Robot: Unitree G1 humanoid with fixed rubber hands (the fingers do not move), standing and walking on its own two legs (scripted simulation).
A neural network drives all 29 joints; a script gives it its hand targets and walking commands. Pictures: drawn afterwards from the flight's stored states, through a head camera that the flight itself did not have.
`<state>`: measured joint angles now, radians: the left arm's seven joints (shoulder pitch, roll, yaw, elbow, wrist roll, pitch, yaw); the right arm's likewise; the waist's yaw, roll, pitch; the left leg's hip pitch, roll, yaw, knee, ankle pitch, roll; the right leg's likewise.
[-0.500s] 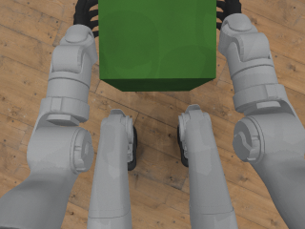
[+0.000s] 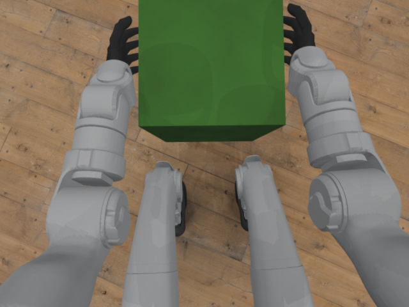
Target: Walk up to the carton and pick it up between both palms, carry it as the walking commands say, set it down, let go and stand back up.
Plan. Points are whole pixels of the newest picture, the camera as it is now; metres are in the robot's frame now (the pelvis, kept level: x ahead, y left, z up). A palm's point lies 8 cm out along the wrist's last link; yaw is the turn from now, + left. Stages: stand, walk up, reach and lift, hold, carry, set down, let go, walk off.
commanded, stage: reach and lift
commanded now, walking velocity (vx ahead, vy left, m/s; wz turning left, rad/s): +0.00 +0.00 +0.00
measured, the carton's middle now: (209, 84) +0.49 +0.00 -0.12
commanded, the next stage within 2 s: none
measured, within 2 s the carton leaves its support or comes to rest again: neither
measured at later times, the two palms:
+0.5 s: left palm (102, 63) +0.47 +0.14 +0.02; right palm (321, 49) +0.48 -0.16 +0.02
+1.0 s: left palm (51, 26) +0.45 +0.14 +0.14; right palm (391, 3) +0.46 -0.16 +0.14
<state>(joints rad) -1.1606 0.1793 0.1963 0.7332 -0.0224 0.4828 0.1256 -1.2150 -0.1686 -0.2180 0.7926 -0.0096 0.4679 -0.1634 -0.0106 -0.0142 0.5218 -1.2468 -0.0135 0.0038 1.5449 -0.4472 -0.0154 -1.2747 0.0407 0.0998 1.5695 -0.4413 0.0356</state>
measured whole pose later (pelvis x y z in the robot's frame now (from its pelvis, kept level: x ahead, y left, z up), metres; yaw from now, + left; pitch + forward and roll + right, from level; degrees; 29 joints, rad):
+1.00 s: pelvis +0.07 +0.00 +0.13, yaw -2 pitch +11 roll +2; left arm -0.67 -0.05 0.33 0.70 0.16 0.47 0.08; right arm -0.74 0.02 -0.35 0.80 -0.20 0.43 -0.08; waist 0.01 -0.01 -0.03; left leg -0.83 -0.01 0.00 0.97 -0.33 -0.02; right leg -0.87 0.04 0.12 1.00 -0.32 0.04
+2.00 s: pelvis +0.12 +0.00 +0.19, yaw -3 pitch -6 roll +1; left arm -0.41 -0.13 0.31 0.45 0.21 0.75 0.05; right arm -0.46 0.09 -0.28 0.55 -0.23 0.71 -0.05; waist 0.03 -0.01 -0.07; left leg -0.19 0.00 -0.01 0.57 -0.27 -0.02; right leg -0.23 0.04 0.12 0.61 -0.26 0.02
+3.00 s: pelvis +0.12 +0.00 +0.20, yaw -2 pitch -6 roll +0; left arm -0.33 -0.14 0.23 0.39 0.22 0.75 0.03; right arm -0.33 0.11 -0.27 0.40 -0.24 0.75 -0.03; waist 0.01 0.00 -0.05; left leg -0.17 0.00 -0.03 0.52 -0.24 -0.02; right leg -0.20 0.03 0.11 0.54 -0.22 0.02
